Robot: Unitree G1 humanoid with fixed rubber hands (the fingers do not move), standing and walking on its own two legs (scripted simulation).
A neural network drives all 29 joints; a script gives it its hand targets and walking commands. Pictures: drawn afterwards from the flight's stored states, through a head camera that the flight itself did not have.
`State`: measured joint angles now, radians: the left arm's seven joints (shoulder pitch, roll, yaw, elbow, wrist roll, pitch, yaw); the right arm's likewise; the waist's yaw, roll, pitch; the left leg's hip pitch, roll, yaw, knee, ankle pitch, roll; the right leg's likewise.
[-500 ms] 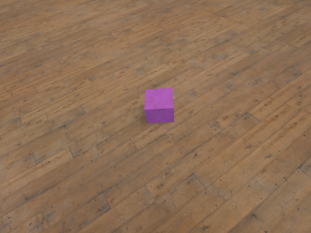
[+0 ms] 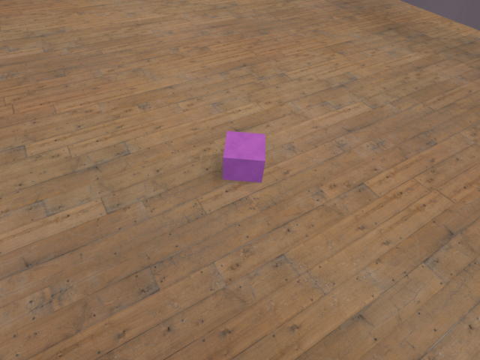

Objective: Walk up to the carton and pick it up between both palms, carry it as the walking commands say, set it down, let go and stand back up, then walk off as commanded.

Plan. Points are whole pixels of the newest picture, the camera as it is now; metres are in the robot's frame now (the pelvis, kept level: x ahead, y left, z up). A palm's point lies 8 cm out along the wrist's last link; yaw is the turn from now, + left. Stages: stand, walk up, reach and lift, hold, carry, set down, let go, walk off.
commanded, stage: walk off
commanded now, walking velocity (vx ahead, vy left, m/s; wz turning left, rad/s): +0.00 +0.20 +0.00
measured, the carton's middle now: (244, 156) +1.29 +0.04 -0.69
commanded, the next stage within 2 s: stand in 0.76 s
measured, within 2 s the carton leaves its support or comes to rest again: neither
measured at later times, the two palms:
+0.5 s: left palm out of the picture -0.07 +0.26 -0.13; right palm out of the picture -0.01 -0.22 -0.15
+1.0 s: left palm out of the picture +0.04 +0.38 -0.14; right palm out of the picture +0.00 -0.08 -0.16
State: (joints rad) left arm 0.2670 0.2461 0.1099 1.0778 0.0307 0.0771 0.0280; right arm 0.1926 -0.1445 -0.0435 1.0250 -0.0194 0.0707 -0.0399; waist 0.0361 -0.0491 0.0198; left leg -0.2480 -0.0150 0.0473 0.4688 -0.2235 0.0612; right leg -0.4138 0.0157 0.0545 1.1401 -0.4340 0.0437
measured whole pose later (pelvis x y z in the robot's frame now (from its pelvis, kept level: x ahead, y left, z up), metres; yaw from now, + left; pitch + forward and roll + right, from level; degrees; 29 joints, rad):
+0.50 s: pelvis -0.04 +0.03 +0.00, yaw +1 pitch +1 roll +3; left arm 0.32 0.14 0.04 1.06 0.04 0.00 0.06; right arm 0.23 -0.24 -0.09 1.04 -0.03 0.10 0.00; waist 0.05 0.01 0.03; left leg -0.46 0.05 -0.01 0.87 -0.32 -0.13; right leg -0.14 -0.12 -0.05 0.46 -0.34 0.04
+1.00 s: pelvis -0.03 +0.14 -0.01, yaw +0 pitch -1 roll +2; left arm 0.18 0.18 0.05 1.01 0.01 0.05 0.04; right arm 0.25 -0.15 0.00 1.02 -0.03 0.03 -0.05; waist -0.01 -0.01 0.02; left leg -0.22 -0.08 0.14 0.49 -0.26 0.09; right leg -0.30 -0.06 -0.07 0.73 -0.46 0.00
